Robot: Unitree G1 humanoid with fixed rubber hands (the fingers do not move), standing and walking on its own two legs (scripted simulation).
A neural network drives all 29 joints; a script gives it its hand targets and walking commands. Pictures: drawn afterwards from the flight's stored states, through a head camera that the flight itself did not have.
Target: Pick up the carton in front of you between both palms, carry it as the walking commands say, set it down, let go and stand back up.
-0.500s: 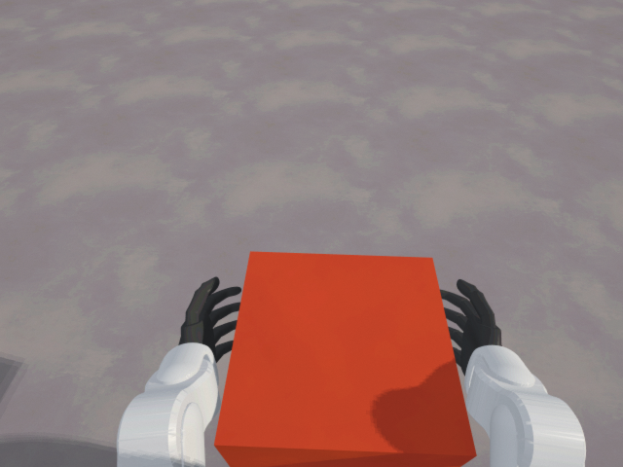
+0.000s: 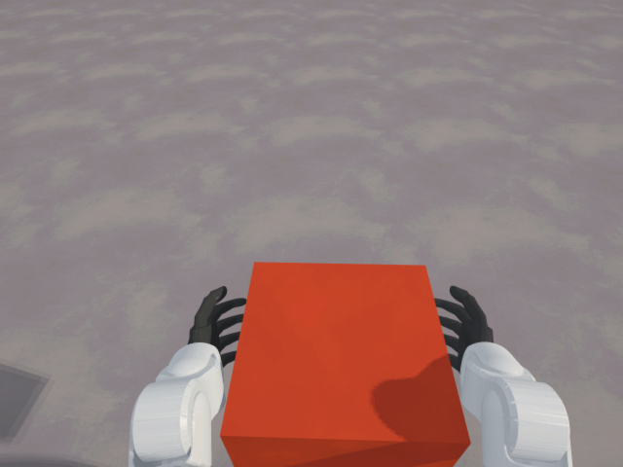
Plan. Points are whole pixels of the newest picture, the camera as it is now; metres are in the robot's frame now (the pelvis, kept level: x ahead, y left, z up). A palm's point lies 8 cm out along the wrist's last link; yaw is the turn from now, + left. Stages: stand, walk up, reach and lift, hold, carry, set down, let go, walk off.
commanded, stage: carry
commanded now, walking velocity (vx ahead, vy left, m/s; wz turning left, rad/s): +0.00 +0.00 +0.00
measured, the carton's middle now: (336, 390) +0.22 +0.00 +0.00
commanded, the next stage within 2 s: hold in 0.88 s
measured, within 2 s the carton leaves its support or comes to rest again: neither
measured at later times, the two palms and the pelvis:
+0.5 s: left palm (215, 361) +0.24 +0.15 +0.04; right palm (460, 360) +0.25 -0.15 +0.04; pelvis -0.03 +0.00 +0.00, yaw +0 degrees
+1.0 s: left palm (211, 364) +0.24 +0.15 +0.05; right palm (463, 364) +0.24 -0.15 +0.05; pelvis -0.05 +0.00 +0.01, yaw +0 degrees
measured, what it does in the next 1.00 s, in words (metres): stands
